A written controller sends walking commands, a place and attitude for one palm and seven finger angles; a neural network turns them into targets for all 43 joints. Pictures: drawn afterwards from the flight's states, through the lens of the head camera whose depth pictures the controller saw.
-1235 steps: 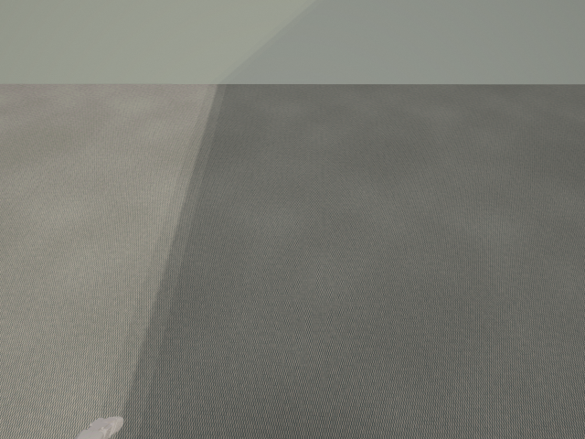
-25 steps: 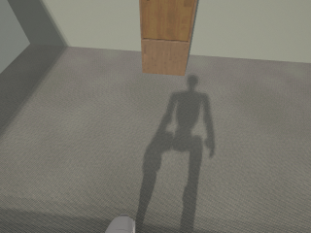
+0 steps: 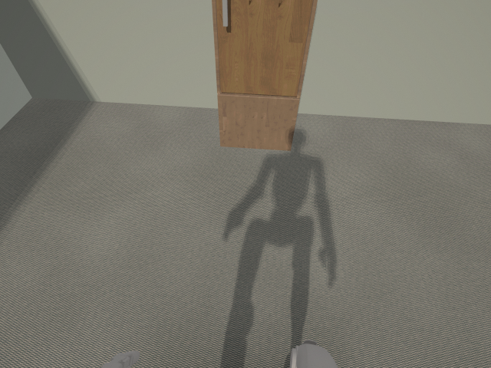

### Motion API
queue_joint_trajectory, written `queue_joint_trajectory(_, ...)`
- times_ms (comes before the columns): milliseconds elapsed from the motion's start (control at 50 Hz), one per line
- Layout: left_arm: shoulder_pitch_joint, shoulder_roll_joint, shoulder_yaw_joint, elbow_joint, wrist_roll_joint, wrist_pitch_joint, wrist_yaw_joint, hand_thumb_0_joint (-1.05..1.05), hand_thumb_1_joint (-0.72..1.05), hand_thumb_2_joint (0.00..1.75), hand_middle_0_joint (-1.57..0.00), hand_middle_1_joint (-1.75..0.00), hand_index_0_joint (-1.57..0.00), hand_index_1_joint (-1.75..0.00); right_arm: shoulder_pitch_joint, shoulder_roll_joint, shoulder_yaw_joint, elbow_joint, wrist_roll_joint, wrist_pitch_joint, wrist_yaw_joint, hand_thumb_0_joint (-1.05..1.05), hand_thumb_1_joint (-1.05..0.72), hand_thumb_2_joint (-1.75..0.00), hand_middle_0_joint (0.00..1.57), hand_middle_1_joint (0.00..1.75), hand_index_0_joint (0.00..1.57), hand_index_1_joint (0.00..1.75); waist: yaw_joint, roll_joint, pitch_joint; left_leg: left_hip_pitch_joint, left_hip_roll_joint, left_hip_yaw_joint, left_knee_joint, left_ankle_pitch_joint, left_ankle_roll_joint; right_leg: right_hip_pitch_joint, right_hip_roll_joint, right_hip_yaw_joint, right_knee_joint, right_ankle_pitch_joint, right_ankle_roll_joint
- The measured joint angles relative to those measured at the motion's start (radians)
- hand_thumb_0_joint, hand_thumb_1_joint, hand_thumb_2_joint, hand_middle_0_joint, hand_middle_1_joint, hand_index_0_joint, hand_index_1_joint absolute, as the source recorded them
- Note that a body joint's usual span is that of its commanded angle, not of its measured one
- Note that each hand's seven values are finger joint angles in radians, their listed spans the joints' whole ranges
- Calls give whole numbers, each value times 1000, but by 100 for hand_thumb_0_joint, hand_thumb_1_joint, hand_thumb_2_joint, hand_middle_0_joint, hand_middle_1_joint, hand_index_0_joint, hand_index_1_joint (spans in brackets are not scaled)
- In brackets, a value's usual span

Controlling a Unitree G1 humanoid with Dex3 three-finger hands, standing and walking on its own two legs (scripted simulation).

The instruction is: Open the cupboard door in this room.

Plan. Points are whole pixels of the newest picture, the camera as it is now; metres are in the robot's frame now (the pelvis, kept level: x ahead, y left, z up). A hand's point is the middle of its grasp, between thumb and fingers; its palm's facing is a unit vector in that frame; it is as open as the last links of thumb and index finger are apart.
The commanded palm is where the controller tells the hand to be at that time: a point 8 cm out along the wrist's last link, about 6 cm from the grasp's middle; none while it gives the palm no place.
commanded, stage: turn or walk to find it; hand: left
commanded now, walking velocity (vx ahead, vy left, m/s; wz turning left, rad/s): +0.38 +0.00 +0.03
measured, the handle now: (225, 4) +1.42 +0.14 +0.05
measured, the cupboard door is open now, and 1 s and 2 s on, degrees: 0 0 0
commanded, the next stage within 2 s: stand and wait in 0.32 s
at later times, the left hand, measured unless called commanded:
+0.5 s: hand (192, 360) +0.17 +0.11 -0.16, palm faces +0.10 -0.97 -0.22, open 7.2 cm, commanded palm none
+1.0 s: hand (195, 304) +0.28 +0.12 -0.18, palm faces +0.07 -0.98 -0.19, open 7.4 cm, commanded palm none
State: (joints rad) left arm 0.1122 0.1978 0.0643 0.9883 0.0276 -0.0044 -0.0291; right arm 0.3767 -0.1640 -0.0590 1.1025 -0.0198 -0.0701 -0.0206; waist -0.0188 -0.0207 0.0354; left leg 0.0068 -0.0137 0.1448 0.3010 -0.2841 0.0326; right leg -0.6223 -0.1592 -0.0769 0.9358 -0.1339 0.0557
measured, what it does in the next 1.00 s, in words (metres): walks ahead: right foot, then left foot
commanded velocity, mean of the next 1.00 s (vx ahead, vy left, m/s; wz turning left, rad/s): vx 0.11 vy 0.00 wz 0.02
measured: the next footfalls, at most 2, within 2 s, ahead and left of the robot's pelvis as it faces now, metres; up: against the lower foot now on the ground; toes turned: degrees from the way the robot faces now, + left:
right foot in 0.16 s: +0.23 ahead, -0.16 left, +0.00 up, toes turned -10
left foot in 0.64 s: +0.35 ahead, +0.07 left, +0.00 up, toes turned +9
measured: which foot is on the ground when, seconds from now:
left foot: down 0.00-0.16, up 0.18-0.62, down 0.64-1.00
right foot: up 0.00-0.14, down 0.16-0.66, up 0.68-0.86, down 0.88-1.00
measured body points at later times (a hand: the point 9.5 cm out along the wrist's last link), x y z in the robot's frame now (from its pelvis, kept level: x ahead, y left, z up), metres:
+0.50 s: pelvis +0.20 -0.07 +0.00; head +0.22 -0.09 +0.45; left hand +0.17 +0.16 -0.15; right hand +0.29 -0.31 -0.15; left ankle +0.27 +0.09 -0.69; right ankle +0.19 -0.15 -0.74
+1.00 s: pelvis +0.28 -0.05 +0.00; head +0.27 -0.06 +0.44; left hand +0.28 +0.17 -0.16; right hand +0.36 -0.27 -0.16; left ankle +0.31 +0.06 -0.74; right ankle +0.28 -0.18 -0.74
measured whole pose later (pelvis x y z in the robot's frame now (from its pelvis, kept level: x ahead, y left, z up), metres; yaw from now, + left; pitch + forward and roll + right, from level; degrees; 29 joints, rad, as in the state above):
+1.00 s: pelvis +0.28 -0.05 +0.00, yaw +1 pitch -2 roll +1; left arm 0.28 0.13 0.00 1.13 0.03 -0.01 0.02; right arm 0.16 -0.16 -0.05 1.09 -0.01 0.00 -0.03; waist 0.02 0.01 0.00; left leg -0.22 0.03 0.13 0.47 -0.21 0.02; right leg -0.17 -0.08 -0.09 0.50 -0.28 0.03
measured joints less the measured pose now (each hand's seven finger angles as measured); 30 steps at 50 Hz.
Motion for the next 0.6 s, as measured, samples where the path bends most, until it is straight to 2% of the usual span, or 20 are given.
queue_joint_trajectory(100, -44, -8, -7, -24, -4, -7, -7, 0, 91, 90, -20, -30, -19, -30, 52, 12, 2, 26, -9, 7, 3, 0, -91, -90, 20, 30, 20, 30, -38, 27, 22, 58, 24, 4, 23, -83, -44, 82, 30, -26, -231, -30, -30)
queue_joint_trajectory(140, -46, -11, -12, -33, -3, -24, -9, 0, 91, 90, -20, -30, -19, -30, 72, 15, 2, 38, -9, 13, 6, 0, -91, -90, 20, 30, 20, 30, -43, 41, 28, 55, 49, 1, 101, -150, -65, 151, 56, -45, -313, -36, -49)
queue_joint_trajectory(160, -45, -12, -14, -34, 1, -42, -9, 0, 91, 90, -20, -30, -20, -30, 79, 19, 2, 47, -6, 17, 9, 0, -91, -90, 21, 30, 20, 30, -38, 44, 32, 24, 66, -5, 205, -191, -64, 176, 65, -53, -331, -8, -73)
queue_joint_trajectory(200, -39, -24, -16, -29, -1, -70, -1, 0, 91, 90, -20, -30, -20, -30, 53, 16, 5, 54, 3, 38, 15, 0, -91, -90, 21, 30, 20, 30, -29, 56, 57, -109, 70, -77, 550, -227, -38, 177, 78, -67, -259, -59, -107)
queue_joint_trajectory(240, -15, -39, -21, -12, -6, -73, 5, 0, 91, 90, -20, -30, -20, -30, 18, 8, 0, 46, 8, 49, 18, 1, -91, -90, 21, 30, 20, 30, -23, 62, 72, -243, 65, -120, 825, -170, -19, 225, 87, -85, -267, -104, -118)
queue_joint_trajectory(260, 4, -45, -22, -1, -8, -70, 8, 0, 91, 90, -20, -30, -20, -30, -2, 3, -3, 39, 7, 51, 19, 1, -91, -90, 21, 30, 20, 30, -18, 64, 72, -302, 70, -123, 901, -122, -15, 253, 93, -90, -291, -108, -116)
queue_joint_trajectory(300, 47, -55, -13, 22, -14, -67, 22, 0, 92, 90, -20, -30, -20, -30, -45, -8, -8, 17, 1, 53, 20, 1, -91, -90, 20, 30, 20, 30, -8, 65, 64, -404, 91, -123, 956, -39, -18, 304, 106, -100, -349, -102, -117)
queue_joint_trajectory(380, 130, -32, -3, 69, -6, -68, 34, -2, 95, 90, -20, -30, -20, -30, -122, -26, -16, -31, -9, 54, 23, 1, -91, -90, 20, 30, 20, 30, 9, 62, 33, -536, 130, -119, 886, 49, -42, 390, 126, -115, -454, -95, -123)
queue_joint_trajectory(440, 184, -31, -12, 104, -2, -67, 35, -1, 95, 90, -20, -30, -20, -30, -175, -36, -18, -58, -8, 57, 24, 0, -91, -90, 20, 30, 20, 30, 20, 58, 16, -567, 145, -106, 761, 74, -64, 441, 135, -122, -508, -99, -121)
queue_joint_trajectory(520, 230, -49, -31, 137, -2, -69, 35, 0, 93, 90, -20, -30, -20, -30, -237, -38, -7, -71, -3, 55, 23, 0, -91, -90, 20, 30, 19, 30, 47, 56, 18, -528, 138, -83, 548, 81, -76, 493, 142, -128, -540, -119, -108)
queue_joint_trajectory(600, 260, -74, -45, 161, -4, -60, 39, 0, 92, 90, -20, -30, -20, -30, -282, -23, 14, -65, 1, 48, 18, 0, -91, -90, 20, 30, 19, 30, 80, 49, 27, -427, 103, -60, 353, 92, -69, 528, 140, -130, -516, -169, -85)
